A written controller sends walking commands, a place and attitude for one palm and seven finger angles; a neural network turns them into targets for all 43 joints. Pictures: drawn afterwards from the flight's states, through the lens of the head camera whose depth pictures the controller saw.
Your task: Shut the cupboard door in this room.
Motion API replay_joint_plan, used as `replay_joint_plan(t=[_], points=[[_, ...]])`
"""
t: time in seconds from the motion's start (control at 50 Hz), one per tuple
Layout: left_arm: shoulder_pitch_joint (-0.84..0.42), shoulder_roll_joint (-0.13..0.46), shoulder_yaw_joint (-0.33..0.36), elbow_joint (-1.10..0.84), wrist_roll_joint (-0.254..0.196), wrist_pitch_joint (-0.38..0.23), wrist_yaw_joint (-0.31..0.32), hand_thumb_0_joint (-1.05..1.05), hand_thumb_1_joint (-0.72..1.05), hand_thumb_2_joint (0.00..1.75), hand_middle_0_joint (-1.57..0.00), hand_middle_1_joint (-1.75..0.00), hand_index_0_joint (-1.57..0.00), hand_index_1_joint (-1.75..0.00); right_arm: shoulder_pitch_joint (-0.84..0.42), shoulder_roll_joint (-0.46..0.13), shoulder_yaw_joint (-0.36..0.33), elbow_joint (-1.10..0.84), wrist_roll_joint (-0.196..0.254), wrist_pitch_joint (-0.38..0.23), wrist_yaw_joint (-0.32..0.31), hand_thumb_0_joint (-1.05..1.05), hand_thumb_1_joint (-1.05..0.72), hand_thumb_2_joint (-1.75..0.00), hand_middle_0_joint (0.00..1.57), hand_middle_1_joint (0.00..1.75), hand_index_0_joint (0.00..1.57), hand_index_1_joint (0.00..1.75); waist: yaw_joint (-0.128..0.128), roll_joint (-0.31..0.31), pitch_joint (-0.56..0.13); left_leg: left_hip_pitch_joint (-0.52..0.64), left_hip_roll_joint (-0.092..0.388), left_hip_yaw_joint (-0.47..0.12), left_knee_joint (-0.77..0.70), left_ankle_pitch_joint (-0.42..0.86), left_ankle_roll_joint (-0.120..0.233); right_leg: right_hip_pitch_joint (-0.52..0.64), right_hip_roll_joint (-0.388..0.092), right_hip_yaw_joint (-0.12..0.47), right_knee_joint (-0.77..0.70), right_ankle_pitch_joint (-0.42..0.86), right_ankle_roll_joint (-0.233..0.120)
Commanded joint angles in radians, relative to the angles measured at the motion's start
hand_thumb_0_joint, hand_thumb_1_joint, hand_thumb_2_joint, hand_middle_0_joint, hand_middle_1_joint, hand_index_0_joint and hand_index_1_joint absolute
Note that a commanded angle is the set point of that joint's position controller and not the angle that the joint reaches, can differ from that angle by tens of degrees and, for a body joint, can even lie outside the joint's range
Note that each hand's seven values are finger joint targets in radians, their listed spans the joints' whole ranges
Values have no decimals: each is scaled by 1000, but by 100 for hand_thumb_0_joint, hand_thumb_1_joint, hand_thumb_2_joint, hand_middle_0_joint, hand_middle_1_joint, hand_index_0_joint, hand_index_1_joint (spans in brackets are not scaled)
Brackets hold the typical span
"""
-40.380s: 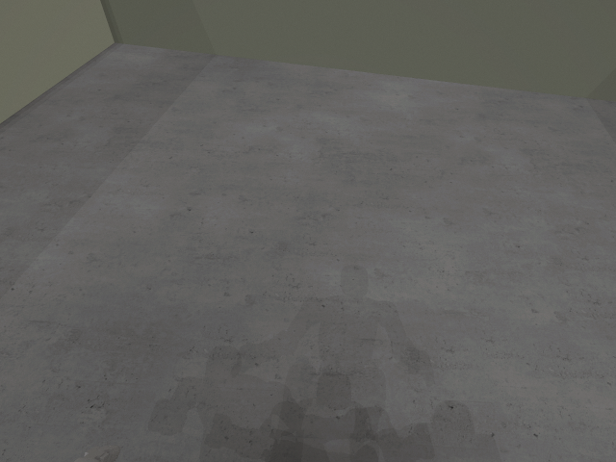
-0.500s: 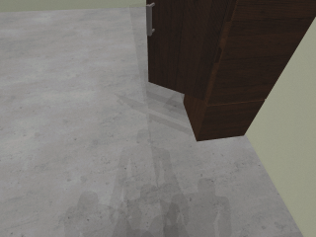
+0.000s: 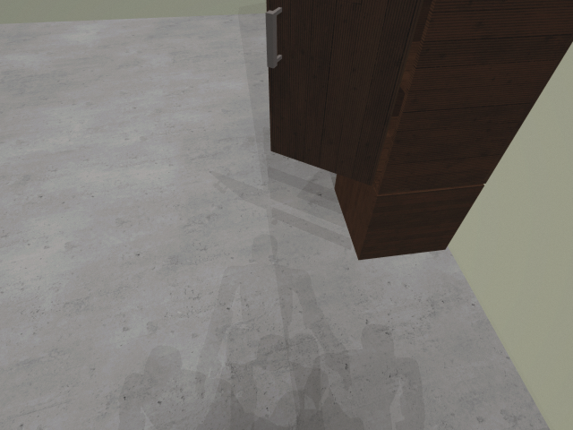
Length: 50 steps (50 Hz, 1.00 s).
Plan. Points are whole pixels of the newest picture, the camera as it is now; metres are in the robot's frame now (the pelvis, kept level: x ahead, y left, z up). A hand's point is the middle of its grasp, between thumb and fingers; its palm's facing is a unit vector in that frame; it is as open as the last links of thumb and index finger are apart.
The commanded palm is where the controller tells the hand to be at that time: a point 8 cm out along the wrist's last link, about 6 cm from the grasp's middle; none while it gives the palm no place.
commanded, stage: walk to a spot facing it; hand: left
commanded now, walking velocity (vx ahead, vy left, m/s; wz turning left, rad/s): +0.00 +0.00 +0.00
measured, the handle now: (275, 38) +1.04 +0.09 +0.08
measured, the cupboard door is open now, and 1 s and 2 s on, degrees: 54 54 54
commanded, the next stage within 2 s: turn to face it in 1.44 s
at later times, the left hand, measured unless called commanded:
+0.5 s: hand out of the picture +0.02 +0.23 -0.19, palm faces +0.19 -0.95 -0.24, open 7.4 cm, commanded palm none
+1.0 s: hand out of the picture -0.05 +0.18 -0.15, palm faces +0.54 -0.79 -0.28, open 7.4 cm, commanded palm none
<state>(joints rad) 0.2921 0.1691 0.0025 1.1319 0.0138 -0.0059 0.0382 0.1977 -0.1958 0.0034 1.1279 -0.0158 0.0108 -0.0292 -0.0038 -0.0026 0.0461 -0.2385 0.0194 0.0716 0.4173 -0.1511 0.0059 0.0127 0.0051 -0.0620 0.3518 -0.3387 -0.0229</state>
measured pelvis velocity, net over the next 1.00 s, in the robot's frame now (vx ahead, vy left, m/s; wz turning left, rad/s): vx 0.06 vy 0.01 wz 0.60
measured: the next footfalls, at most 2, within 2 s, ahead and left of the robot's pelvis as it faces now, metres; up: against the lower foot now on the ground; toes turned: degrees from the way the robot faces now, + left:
right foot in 0.76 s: +0.08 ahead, -0.12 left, +0.00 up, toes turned +21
left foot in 1.18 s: +0.13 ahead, +0.23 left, +0.00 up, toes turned +48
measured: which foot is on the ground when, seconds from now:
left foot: down 0.00-0.74, up 0.76-1.00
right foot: down 0.00-0.38, up 0.40-0.74, down 0.76-1.00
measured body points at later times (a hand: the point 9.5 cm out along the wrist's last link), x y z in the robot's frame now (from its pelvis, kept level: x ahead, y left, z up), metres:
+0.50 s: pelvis +0.00 +0.02 -0.02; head +0.04 +0.04 +0.43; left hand +0.01 +0.28 -0.17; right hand +0.06 -0.22 -0.16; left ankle +0.04 +0.12 -0.74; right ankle -0.05 -0.12 -0.68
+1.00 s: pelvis +0.06 +0.01 +0.00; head +0.11 +0.02 +0.45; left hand -0.08 +0.22 -0.13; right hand +0.28 -0.18 -0.14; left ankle +0.04 +0.18 -0.66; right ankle +0.04 -0.13 -0.74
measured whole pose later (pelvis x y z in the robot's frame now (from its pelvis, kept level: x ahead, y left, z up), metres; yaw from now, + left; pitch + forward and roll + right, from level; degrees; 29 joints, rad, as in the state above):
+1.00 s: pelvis +0.06 +0.01 +0.00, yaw +34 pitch +1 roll +2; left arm 0.35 0.20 0.04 0.97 0.03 -0.05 0.01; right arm 0.18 -0.29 -0.08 0.91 -0.04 0.06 0.05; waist -0.02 0.01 0.08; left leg -0.63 0.05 0.04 1.02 -0.25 -0.01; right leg 0.00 -0.10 -0.21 0.32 -0.32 0.02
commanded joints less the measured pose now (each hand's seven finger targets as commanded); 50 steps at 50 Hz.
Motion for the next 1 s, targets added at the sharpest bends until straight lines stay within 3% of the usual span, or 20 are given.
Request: replay_joint_plan(t=[0.0, 0.16, 0.22, 0.26, 0.3, 0.32, 0.34, 0.36, 0.38, 0.42, 0.48, 0.62, 0.68, 0.7, 0.72, 0.74, 0.76, 0.8, 0.86, 0.98], points=[[73, 138, 29, -20, -1, -10, 4, 0, 90, 90, -20, -30, -20, -30, 40, -128, -26, -33, 5, -12, -8, 0, -90, -90, 20, 30, 20, 30, -4, -12, 16, 122, 94, -104, -23, 206, 31, -148, -126, 77, -80, 313, -3], [85, 152, 57, -63, 0, 15, 10, 0, 90, 90, -20, -30, -20, -30, 41, -96, -31, -72, 0, 13, 2, 0, -90, -90, 20, 30, 20, 30, 8, -56, 21, -48, 49, -83, 130, 187, 15, -96, -201, 51, 20, 379, -38], [71, 177, 76, -105, 9, 18, 10, 0, 90, 90, -20, -30, -20, -30, 5, -85, -46, -126, -4, 29, 9, 0, -90, -90, 20, 30, 20, 30, 20, -158, 62, -204, 14, -36, 392, -191, -5, -73, -331, 85, 38, 624, -136], [22, 199, 88, -141, 21, 17, 11, 0, 90, 90, -20, -30, -20, -30, -9, -85, -57, -159, -1, 34, 15, 0, -90, -90, 20, 30, 20, 30, 3, -139, 101, -250, 34, -27, 455, -338, -11, -79, -384, 65, 73, 738, -171], [-21, 222, 97, -167, 16, 13, 6, 0, 90, 90, -20, -30, -20, -30, 39, -86, -60, -169, -2, 34, 22, 0, -90, -90, 20, 30, 20, 30, -36, -99, 73, -156, 19, 13, 286, -223, -6, -87, -340, -27, 226, 837, -110], [-24, 231, 97, -184, 7, 14, 2, 0, 90, 90, -20, -30, -20, -30, 112, -104, -63, -160, -8, 30, 24, 0, -90, -90, 20, 30, 20, 30, -64, -47, 22, -27, 5, 5, 190, 0, 15, -143, -292, -81, 371, 785, -50], [2, 201, 95, -210, -6, 19, -2, 0, 90, 90, -20, -30, -20, -30, 183, -170, -75, -160, -19, 19, 22, 0, -90, -90, 20, 30, 20, 30, -80, 160, -27, 86, 152, -263, 67, 418, 118, -308, -175, -129, 586, 469, 39], [-16, 148, 78, -253, -13, 18, -1, 0, 90, 90, -20, -30, -20, -30, 235, -243, -91, -155, -17, 14, 16, 0, -90, -90, 20, 30, 20, 30, -84, 323, -70, 110, 354, -571, -55, 611, 264, -427, -50, -66, 810, -311, 64], [-69, 157, 81, -263, -1, 35, 6, 0, 90, 90, -20, -30, -20, -30, 222, -256, -94, -148, -11, 15, 12, 0, -90, -90, 20, 30, 20, 30, -85, 200, -92, 39, 353, -597, -123, 228, 250, -430, -61, 62, 865, -337, 44], [-123, 149, 87, -279, 4, 35, -6, 0, 90, 90, -20, -30, -20, -30, 115, -221, -88, -201, -19, 10, 7, 0, -90, -90, 20, 30, 20, 30, -48, 110, -17, -103, 297, -575, -176, -161, 209, -468, -91, 103, 833, -194, 47], [-91, 126, 87, -273, 6, 32, -21, 0, 90, 90, -20, -30, -20, -30, 64, -204, -83, -224, -22, 5, 6, 0, -90, -90, 20, 30, 20, 30, -21, 112, -49, -89, 208, -476, -178, -217, 167, -440, -69, 81, 677, -110, 60], [-76, 137, 84, -302, 14, 23, -41, 0, 90, 90, -20, -30, -20, -30, 72, -241, -113, -243, -25, 14, 21, 0, -90, -90, 20, 30, 20, 30, -27, 178, -78, -59, 127, -511, -224, -485, 133, -369, 12, 9, 406, -127, 58], [74, 158, 93, -265, 13, 22, -44, 0, 90, 90, -20, -30, -20, -30, -7, -227, -117, -267, -19, 23, 23, 0, -90, -90, 20, 30, 20, 30, 48, 164, -51, -257, 43, -449, -178, -526, 85, -75, 52, -39, 135, -63, 43], [160, 207, 106, -254, 21, 12, -38, 0, 90, 90, -20, -30, -20, -30, -46, -186, -112, -284, -7, 21, 26, 0, -90, -90, 20, 30, 20, 30, 96, 62, -45, -424, -31, -373, 7, -498, 45, 97, -38, 82, -49, -130, 10], [161, 304, 122, -268, 39, -1, -21, 0, 90, 90, -20, -30, -20, -30, -36, -78, -92, -312, 11, 11, 31, 0, -90, -90, 20, 30, 20, 30, 102, -272, -31, -669, -154, -150, 413, -446, -17, 193, -399, 515, -256, -408, -95], [67, 311, 111, -290, 16, -2, -16, 0, 90, 90, -20, -30, -20, -30, -76, -128, -100, -335, -16, 5, 37, 0, -90, -90, 20, 30, 20, 30, 60, -167, 56, -669, -77, -167, 644, -364, -18, -17, -527, 575, -286, -405, -128], [-29, 302, 115, -310, 11, -20, -17, 0, 90, 90, -20, -30, -20, -30, -45, -134, -109, -333, -22, 15, 48, 0, -90, -90, 20, 30, 20, 30, -1, -103, 32, -608, -22, -187, 764, -268, -20, -121, -499, 532, -291, -444, -136], [-112, 220, 98, -312, 17, -45, -19, 0, 90, 90, -20, -30, -20, -30, -19, -127, -109, -319, -22, 22, 73, 0, -90, -90, 20, 30, 20, 30, -49, -136, 70, -556, 28, -146, 821, -152, -33, -201, -385, 287, -255, -272, -89], [4, 188, 85, -258, 14, -65, -23, 0, 90, 90, -20, -30, -20, -30, -54, -103, -91, -315, -13, 14, 85, 0, -90, -90, 20, 30, 20, 30, -12, -126, 55, -531, 27, -64, 727, -76, -38, -58, -302, 35, -166, 193, -63], [194, 195, 78, -183, 19, -68, -18, 0, 90, 90, -20, -30, -20, -30, -225, -68, -55, -358, -12, 6, 98, 0, -90, -90, 20, 30, 20, 30, 65, -179, 66, -522, 25, 34, 457, -94, 1, 121, -325, -98, -82, 619, -45]])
